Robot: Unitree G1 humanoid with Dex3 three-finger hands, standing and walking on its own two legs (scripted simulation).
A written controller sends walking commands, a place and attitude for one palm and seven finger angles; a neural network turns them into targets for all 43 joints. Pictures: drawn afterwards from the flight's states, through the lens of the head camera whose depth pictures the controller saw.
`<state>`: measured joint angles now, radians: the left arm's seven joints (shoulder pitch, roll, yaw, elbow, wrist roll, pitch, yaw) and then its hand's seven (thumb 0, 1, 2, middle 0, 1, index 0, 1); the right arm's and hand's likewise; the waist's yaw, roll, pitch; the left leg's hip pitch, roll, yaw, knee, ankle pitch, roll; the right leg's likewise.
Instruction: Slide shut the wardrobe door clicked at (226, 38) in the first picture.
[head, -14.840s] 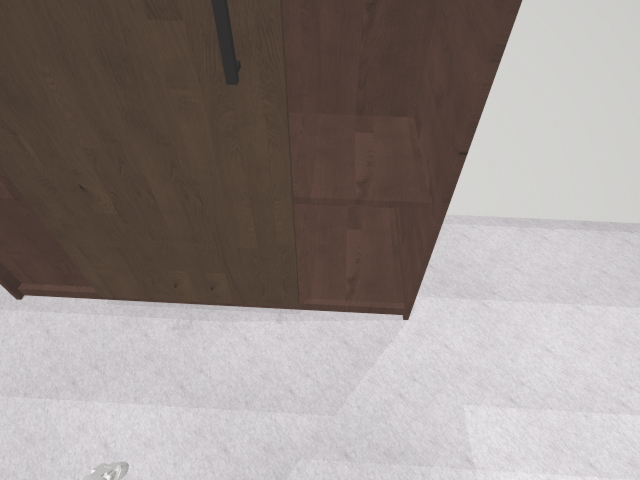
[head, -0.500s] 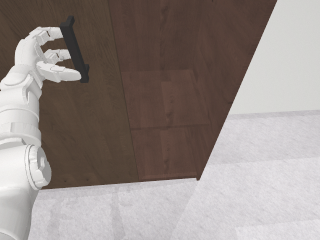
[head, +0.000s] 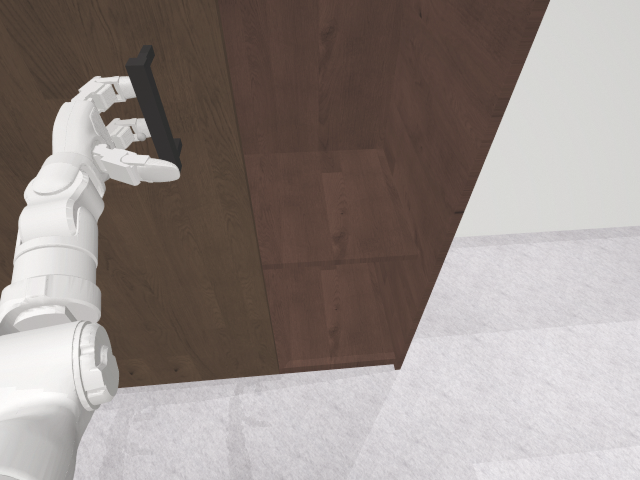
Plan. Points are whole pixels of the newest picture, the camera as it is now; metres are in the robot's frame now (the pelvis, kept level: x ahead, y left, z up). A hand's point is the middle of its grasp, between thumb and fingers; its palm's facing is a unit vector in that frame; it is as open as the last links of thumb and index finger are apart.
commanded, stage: slide the fingers in behind the handle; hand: left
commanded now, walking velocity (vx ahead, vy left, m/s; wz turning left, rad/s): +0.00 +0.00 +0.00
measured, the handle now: (160, 113) +0.52 +0.20 +0.21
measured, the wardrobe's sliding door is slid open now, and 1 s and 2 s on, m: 0.38 0.38 0.38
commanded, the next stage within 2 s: grip the handle and tug to test in 1.38 s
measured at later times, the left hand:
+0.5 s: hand (158, 133) +0.46 +0.19 +0.21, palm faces +0.08 -1.00 +0.01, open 14.0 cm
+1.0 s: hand (164, 136) +0.45 +0.17 +0.22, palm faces +0.08 -1.00 +0.02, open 14.0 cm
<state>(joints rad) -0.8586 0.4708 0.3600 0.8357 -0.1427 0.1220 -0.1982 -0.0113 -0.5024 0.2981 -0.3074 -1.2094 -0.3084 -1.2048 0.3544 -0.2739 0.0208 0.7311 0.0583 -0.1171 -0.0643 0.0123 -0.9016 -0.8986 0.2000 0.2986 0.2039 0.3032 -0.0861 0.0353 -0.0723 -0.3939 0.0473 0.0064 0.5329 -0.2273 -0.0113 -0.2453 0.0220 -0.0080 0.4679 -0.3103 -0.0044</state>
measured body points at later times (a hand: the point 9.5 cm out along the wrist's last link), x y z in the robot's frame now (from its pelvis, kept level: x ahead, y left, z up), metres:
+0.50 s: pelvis +0.00 -0.01 +0.00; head +0.02 -0.01 +0.45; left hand +0.45 +0.24 +0.22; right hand +0.09 -0.27 -0.11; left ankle +0.02 +0.13 -0.74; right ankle -0.05 -0.12 -0.74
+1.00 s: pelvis +0.00 -0.01 +0.00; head +0.01 -0.01 +0.45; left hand +0.44 +0.23 +0.22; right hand +0.10 -0.27 -0.11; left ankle +0.02 +0.13 -0.74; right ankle -0.05 -0.12 -0.74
